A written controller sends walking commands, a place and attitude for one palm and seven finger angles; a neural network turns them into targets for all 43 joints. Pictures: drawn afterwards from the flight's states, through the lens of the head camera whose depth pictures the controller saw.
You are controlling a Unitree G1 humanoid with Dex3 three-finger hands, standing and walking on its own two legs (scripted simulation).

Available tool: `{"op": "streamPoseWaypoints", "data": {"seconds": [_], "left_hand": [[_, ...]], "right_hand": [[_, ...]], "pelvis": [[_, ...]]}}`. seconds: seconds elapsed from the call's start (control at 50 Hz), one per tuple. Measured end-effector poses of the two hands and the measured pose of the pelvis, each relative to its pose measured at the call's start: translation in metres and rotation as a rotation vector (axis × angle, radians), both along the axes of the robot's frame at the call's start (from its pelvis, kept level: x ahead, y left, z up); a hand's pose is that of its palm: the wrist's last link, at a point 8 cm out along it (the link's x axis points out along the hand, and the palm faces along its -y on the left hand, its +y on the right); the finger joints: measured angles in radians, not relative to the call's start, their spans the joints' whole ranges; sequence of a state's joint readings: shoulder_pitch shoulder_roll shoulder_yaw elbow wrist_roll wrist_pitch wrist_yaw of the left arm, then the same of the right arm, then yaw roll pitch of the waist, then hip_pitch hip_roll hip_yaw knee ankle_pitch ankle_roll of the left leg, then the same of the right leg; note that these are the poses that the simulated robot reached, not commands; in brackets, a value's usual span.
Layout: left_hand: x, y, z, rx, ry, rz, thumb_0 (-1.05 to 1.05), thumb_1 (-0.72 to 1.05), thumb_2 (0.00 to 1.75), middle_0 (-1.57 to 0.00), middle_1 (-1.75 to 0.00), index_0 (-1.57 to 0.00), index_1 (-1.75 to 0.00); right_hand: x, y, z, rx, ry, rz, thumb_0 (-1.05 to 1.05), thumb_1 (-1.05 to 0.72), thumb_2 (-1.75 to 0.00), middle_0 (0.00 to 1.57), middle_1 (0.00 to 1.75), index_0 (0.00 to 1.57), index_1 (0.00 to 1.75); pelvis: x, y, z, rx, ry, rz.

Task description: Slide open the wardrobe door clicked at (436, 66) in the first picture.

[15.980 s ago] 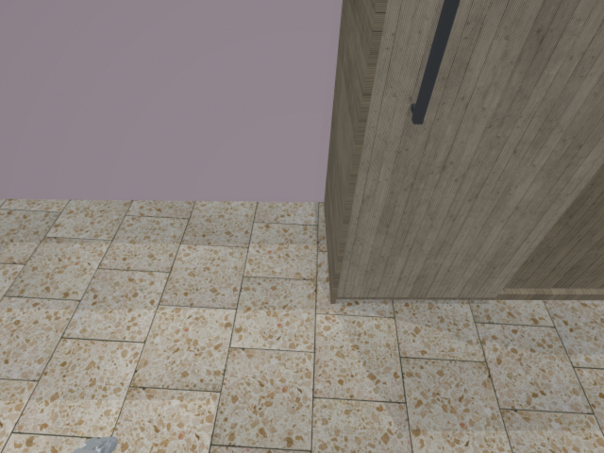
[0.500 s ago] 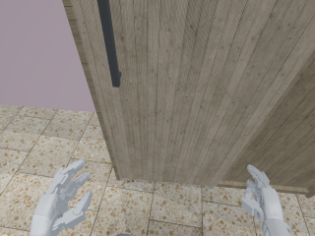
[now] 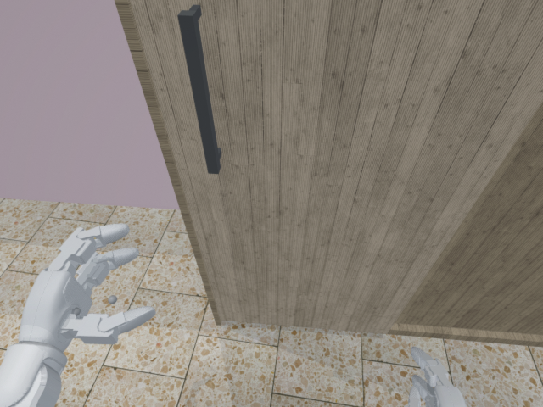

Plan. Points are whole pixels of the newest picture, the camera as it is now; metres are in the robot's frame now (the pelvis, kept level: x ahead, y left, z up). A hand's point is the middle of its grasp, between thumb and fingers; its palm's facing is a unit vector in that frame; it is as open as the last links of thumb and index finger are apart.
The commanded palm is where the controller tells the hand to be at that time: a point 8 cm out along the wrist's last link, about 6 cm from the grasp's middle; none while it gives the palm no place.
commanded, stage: raise the hand with hooked fingers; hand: left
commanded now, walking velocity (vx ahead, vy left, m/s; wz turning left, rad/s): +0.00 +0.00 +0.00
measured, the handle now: (206, 100) +0.51 +0.15 +0.21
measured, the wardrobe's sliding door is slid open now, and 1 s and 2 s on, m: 0.00 0.00 0.00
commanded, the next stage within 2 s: move the hooked fingers beside the handle in 1.18 s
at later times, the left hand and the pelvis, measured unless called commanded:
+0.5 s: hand (49, 227) +0.25 +0.26 +0.20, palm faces +0.10 -0.99 -0.10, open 13.8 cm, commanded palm +0.22 +0.30 +0.21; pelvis +0.00 -0.01 +0.02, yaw +1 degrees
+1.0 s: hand (48, 195) +0.27 +0.26 +0.23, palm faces +0.08 -0.99 -0.10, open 14.0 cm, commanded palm +0.24 +0.31 +0.24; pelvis +0.00 -0.02 +0.02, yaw +0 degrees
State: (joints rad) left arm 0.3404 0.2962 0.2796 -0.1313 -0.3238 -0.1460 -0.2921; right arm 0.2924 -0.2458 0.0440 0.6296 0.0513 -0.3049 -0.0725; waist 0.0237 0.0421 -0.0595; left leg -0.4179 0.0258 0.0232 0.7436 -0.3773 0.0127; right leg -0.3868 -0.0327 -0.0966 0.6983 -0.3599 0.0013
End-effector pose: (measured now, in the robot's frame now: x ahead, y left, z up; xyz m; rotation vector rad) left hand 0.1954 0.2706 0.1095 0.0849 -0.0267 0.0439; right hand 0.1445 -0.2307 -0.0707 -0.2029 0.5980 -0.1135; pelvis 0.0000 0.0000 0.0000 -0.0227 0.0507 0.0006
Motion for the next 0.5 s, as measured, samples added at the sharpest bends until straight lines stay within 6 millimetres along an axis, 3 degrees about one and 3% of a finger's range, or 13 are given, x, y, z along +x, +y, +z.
{"op": "streamPoseWaypoints", "data": {"seconds": [0.14, 0.28, 0.5], "left_hand": [[0.008, 0.014, 0.023, 0.011, -0.032, 0.007, 0.0, -0.14, 0.46, -0.28, -0.97, -0.28, -0.97], [0.017, 0.03, 0.054, 0.01, -0.076, 0.027, 0.0, -0.3, 0.39, -0.29, -1.07, -0.29, -1.08], [0.028, 0.045, 0.097, 0.027, -0.087, 0.048, -0.01, -0.47, 0.31, -0.3, -1.18, -0.3, -1.18]], "right_hand": [[0.021, -0.01, 0.022, -0.047, -0.079, 0.009, 0.01, -0.9, -0.9, 0.2, 0.3, 0.2, 0.3], [0.045, 0.001, 0.04, -0.027, -0.161, 0.051, 0.01, -0.9, -0.9, 0.2, 0.3, 0.2, 0.3], [0.051, 0.019, 0.039, 0.033, -0.144, 0.102, 0.01, -0.9, -0.9, 0.2, 0.3, 0.2, 0.3]], "pelvis": [[0.002, 0.0, 0.007, 0.003, -0.04, 0.006], [0.003, -0.003, 0.014, 0.005, -0.078, 0.01], [-0.001, -0.009, 0.02, 0.011, -0.109, 0.017]]}}
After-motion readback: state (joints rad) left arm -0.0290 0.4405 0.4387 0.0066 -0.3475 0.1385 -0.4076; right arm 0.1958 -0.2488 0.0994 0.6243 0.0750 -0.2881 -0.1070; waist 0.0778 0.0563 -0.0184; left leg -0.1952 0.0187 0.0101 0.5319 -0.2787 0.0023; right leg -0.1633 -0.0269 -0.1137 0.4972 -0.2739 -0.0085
